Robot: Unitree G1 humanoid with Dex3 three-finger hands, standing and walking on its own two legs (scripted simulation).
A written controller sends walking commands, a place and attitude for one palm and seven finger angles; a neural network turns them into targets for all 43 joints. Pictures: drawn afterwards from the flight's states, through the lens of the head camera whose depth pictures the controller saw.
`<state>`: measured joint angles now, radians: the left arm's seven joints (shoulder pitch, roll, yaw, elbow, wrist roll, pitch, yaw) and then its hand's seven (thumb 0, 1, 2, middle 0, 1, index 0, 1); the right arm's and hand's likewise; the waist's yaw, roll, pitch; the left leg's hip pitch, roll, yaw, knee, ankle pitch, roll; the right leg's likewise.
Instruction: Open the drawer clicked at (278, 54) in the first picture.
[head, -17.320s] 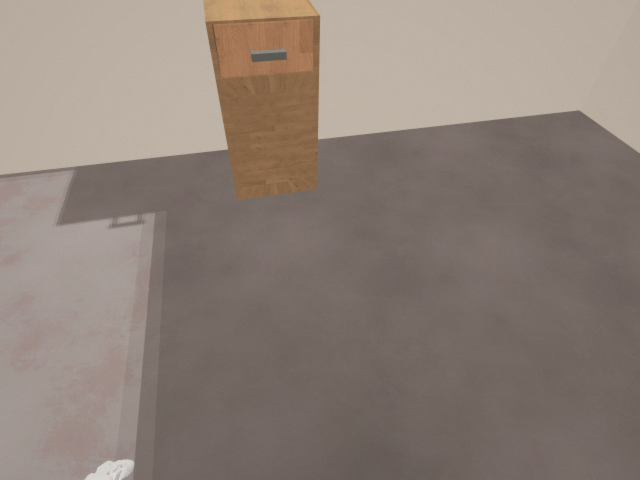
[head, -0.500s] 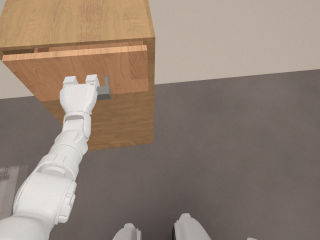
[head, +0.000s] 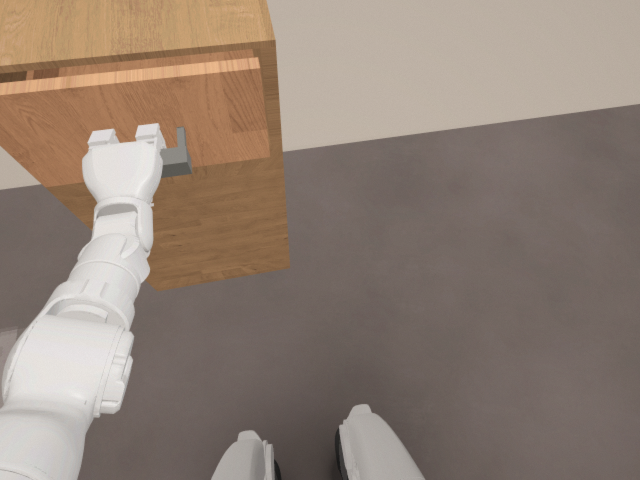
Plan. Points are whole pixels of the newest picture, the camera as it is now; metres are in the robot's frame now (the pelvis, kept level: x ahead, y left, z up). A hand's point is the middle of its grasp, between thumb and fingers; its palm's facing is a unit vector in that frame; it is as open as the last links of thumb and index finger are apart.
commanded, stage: pull the drawer open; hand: left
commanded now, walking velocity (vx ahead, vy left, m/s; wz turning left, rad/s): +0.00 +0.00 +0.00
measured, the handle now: (141, 152) +0.56 +0.19 +0.00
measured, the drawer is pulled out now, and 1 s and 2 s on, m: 0.03 0.09 0.30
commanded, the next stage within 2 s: none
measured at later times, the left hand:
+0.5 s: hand (141, 221) +0.46 +0.19 -0.02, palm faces -0.03 -0.04 -1.00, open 6.1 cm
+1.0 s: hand (141, 234) +0.44 +0.19 -0.02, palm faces -0.05 -0.04 -1.00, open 6.2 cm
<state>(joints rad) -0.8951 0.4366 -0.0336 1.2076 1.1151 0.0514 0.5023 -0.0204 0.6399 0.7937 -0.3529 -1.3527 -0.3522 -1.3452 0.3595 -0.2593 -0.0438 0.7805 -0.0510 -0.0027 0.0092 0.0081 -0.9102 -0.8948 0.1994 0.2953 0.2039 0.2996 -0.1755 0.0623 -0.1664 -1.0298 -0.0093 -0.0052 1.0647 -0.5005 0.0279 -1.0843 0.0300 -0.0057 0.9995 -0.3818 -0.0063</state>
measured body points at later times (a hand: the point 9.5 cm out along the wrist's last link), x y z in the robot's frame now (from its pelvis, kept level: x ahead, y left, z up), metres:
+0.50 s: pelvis +0.04 +0.01 +0.02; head +0.15 +0.00 +0.46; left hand +0.46 +0.19 +0.03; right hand +0.10 -0.26 -0.11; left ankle -0.01 +0.10 -0.66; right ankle +0.04 -0.12 -0.66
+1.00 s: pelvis +0.02 +0.00 +0.02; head +0.12 -0.02 +0.46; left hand +0.44 +0.19 +0.04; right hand +0.06 -0.27 -0.12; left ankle -0.01 +0.10 -0.66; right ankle +0.04 -0.12 -0.66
